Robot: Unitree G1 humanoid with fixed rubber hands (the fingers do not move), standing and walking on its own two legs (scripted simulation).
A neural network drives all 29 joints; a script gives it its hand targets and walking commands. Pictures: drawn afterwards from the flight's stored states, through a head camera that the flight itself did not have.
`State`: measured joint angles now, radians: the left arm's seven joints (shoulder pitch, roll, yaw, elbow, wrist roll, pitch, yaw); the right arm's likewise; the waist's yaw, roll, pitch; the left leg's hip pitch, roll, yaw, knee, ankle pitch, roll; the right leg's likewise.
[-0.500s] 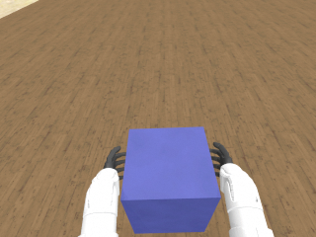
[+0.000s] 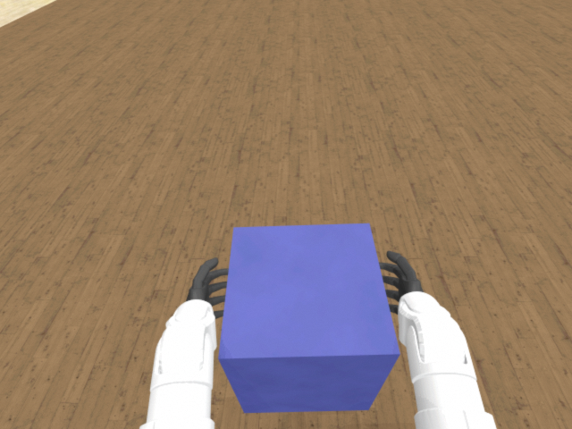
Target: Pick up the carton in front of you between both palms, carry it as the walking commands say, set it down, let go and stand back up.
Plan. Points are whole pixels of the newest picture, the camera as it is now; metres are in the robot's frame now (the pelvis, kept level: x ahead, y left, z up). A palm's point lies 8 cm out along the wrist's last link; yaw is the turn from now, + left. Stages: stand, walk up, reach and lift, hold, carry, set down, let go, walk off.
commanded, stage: carry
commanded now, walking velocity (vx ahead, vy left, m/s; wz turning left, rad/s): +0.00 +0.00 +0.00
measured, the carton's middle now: (303, 322) +0.30 +0.00 -0.03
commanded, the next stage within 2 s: hold in 0.34 s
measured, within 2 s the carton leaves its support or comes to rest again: neither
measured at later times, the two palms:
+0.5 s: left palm (191, 323) +0.26 +0.16 +0.04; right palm (406, 312) +0.27 -0.14 +0.04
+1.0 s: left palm (202, 331) +0.30 +0.17 -0.06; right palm (378, 311) +0.33 -0.13 -0.06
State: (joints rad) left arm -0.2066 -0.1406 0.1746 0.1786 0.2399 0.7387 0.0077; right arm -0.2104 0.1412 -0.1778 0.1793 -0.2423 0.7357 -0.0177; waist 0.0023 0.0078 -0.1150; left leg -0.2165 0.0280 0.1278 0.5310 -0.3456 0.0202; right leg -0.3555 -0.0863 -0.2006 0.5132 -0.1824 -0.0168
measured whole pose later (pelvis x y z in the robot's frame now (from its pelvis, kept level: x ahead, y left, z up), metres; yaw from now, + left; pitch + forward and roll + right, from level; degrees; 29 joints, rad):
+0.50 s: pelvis -0.01 +0.00 +0.01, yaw +2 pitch -5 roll +0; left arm -0.20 -0.14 0.17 0.18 0.23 0.70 0.00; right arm -0.19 0.14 -0.16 0.13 -0.24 0.73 -0.02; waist 0.00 0.03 0.05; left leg -0.06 0.00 0.07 0.43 -0.28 0.03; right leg -0.17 -0.04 -0.08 0.38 -0.10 0.01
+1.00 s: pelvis -0.06 -0.03 -0.03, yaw +8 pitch +7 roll +0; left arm -0.68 -0.14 0.55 0.66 0.45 0.32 -0.07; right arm -0.66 0.19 -0.54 0.56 -0.44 0.37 0.01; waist -0.03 0.04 0.16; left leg -0.58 -0.03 -0.05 0.80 -0.35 0.00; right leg -0.65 0.02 -0.02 0.73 -0.21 -0.02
